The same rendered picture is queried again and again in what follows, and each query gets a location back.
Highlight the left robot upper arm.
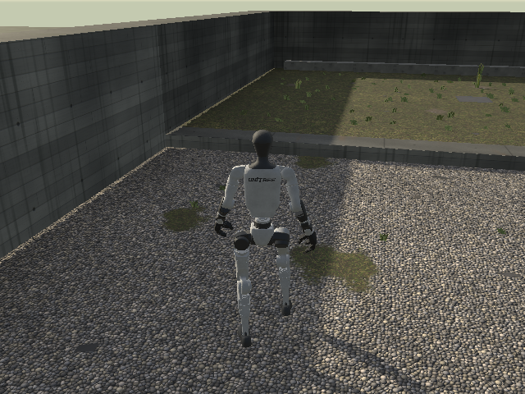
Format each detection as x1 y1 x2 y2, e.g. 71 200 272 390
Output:
222 165 246 209

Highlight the robot left hand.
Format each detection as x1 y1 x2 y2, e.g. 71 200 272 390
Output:
214 221 233 236

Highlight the left robot shin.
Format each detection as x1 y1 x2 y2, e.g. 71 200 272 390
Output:
237 281 250 336

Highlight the left robot forearm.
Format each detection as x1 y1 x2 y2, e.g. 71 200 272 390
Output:
216 196 230 224

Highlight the right robot upper arm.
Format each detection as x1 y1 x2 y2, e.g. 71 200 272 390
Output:
280 166 302 212

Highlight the robot right hand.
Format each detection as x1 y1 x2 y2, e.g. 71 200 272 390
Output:
298 231 317 253

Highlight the robot head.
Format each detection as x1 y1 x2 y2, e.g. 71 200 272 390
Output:
249 130 276 169

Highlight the right robot forearm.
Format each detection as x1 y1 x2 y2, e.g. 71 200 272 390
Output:
295 200 314 236

